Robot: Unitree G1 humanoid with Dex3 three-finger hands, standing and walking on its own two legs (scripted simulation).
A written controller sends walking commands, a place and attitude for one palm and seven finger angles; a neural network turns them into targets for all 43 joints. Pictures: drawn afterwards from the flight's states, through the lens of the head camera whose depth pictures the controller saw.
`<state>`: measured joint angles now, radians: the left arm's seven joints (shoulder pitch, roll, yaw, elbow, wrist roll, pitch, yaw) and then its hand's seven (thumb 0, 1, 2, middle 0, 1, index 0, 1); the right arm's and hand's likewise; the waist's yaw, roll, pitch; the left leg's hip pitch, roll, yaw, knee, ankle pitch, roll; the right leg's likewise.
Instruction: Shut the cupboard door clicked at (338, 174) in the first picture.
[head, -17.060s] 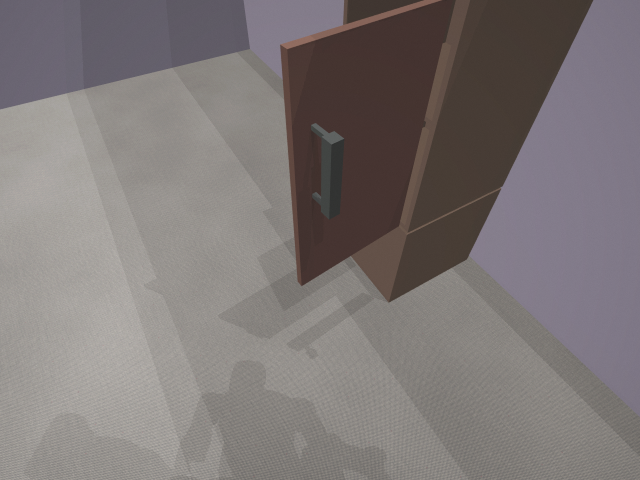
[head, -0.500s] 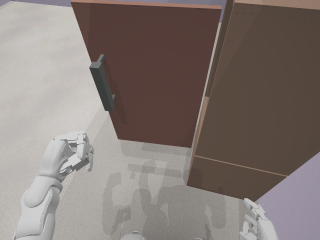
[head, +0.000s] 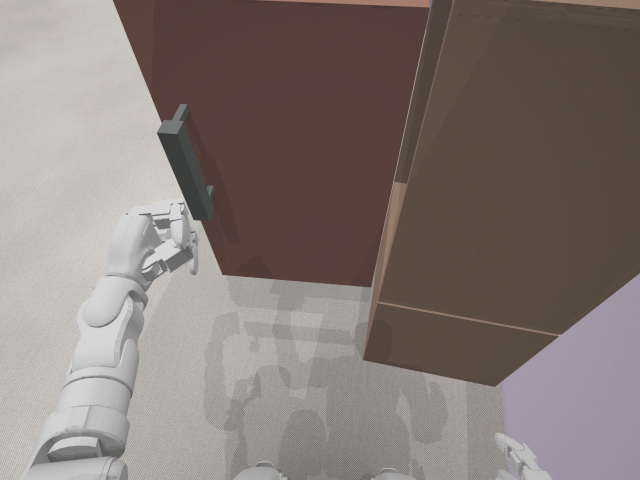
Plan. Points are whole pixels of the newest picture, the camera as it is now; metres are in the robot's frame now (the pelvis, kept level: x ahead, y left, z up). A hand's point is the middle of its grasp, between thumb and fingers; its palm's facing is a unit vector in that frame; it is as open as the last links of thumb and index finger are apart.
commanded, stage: bring the fist close to the handle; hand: left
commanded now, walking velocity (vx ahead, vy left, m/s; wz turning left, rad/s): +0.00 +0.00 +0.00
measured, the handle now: (193, 165) +0.53 +0.21 +0.07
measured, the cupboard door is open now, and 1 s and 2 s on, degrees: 96 95 72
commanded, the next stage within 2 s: push the door shut along its arc in 0.60 s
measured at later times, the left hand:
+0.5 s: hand (202, 214) +0.43 +0.17 +0.07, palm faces -0.08 -1.00 -0.02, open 3.1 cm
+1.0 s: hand (202, 198) +0.46 +0.18 +0.08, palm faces -0.14 -0.99 -0.02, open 3.1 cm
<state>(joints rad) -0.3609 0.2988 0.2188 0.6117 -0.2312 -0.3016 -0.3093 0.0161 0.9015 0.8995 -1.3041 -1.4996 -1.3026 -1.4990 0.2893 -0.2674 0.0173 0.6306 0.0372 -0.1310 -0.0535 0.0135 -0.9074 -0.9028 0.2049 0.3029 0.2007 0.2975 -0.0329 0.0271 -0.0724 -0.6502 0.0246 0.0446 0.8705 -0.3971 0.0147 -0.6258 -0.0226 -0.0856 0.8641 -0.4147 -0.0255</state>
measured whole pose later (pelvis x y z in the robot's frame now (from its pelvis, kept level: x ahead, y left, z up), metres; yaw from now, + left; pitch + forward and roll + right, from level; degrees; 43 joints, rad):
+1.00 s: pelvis +0.00 +0.01 -0.01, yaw -1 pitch +15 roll -1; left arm -0.76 0.42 0.29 1.07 -0.17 -0.37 -0.37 0.02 0.90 0.90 -1.30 -1.50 -1.32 -1.50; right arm 0.32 -0.27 0.02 0.64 0.03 -0.03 -0.04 0.01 -0.91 -0.90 0.21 0.30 0.20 0.30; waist -0.11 0.02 -0.09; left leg -0.79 0.04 0.04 0.94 -0.41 0.02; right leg -0.76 -0.01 -0.09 0.90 -0.41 -0.02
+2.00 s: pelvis +0.00 +0.03 -0.04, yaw -3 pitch +27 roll -5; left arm -1.29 0.64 0.24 1.31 -0.07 -0.22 -0.49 0.02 0.90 0.90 -1.30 -1.50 -1.30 -1.50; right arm 0.42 -0.27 0.04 0.70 -0.02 -0.06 -0.04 0.01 -0.91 -0.90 0.21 0.30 0.20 0.30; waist -0.25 0.05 -0.09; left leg -1.12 0.05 0.02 1.12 -0.48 0.05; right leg -1.05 0.00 -0.10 1.02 -0.44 0.00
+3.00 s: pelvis +0.02 +0.00 -0.02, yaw -3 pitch +24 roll -2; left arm -1.11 0.44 0.36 1.27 0.01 -0.33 -0.03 0.02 0.90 0.90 -1.30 -1.50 -1.30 -1.50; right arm 0.50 -0.25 0.01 0.65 -0.05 0.01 0.07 0.00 -0.91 -0.90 0.21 0.30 0.20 0.30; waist -0.25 0.07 -0.11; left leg -0.94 0.07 0.04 0.97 -0.45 0.01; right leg -0.91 0.03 -0.07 0.91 -0.42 -0.03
